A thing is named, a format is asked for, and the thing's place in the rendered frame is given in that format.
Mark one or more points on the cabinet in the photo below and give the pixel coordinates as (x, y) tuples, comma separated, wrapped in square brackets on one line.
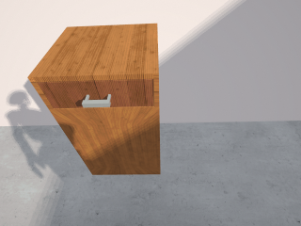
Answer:
[(120, 140)]

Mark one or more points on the drawer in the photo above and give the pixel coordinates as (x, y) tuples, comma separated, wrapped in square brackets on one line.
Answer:
[(124, 92)]

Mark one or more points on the handle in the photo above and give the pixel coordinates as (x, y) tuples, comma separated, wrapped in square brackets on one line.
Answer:
[(96, 103)]

